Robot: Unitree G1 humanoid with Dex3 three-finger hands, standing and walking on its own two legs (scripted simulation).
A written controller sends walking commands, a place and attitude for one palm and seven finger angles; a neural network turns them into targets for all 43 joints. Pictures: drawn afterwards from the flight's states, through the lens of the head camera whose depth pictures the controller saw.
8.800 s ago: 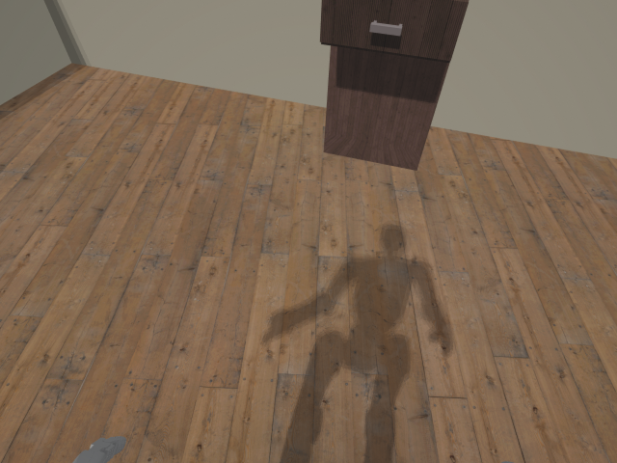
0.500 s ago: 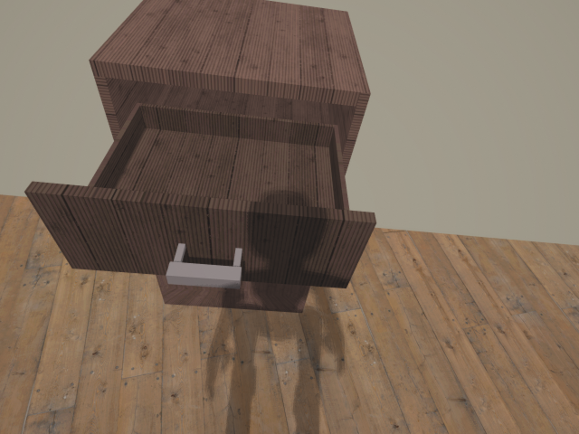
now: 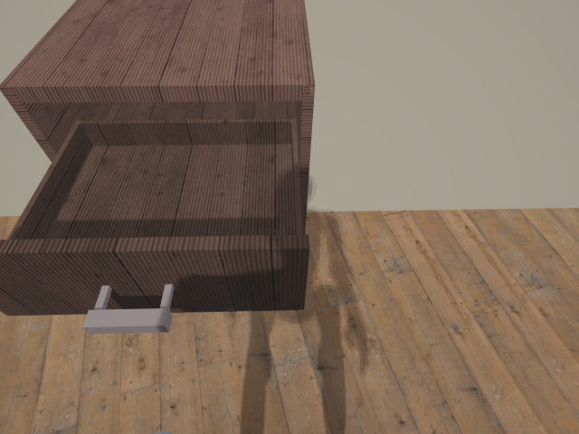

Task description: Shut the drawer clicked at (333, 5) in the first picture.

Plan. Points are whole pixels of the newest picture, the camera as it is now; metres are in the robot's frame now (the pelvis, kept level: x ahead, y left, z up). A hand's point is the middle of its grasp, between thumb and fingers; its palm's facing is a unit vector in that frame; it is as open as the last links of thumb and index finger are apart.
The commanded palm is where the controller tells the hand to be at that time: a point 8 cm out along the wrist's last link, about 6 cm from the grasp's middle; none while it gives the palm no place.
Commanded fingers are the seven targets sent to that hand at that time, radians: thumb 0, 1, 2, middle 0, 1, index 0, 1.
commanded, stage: come to a stop and stand still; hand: left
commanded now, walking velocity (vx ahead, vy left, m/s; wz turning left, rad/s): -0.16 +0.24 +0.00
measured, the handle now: (133, 306) +0.27 +0.22 +0.03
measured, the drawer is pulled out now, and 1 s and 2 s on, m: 0.30 0.30 0.30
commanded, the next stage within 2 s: look again from close up in 1.20 s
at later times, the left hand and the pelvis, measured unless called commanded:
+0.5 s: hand out of the picture -0.03 +0.28 -0.16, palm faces +0.04 -0.95 -0.32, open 7.4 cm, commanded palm none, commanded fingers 0.00 0.90 0.90 -0.20 -0.30 -0.20 -0.30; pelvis -0.03 +0.07 +0.00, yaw -2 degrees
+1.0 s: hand out of the picture +0.02 +0.28 -0.16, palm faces -0.06 -0.97 -0.23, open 7.3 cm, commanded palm none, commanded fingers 0.00 0.90 0.90 -0.20 -0.30 -0.20 -0.30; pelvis -0.05 +0.10 +0.01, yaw -4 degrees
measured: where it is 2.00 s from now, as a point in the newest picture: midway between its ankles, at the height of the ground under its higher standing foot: outside the picture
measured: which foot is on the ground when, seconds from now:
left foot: up 0.00-0.20, down 0.22-0.60, up 0.62-0.74, down 0.76-1.00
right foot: down 0.00-0.24, up 0.26-0.54, down 0.56-1.00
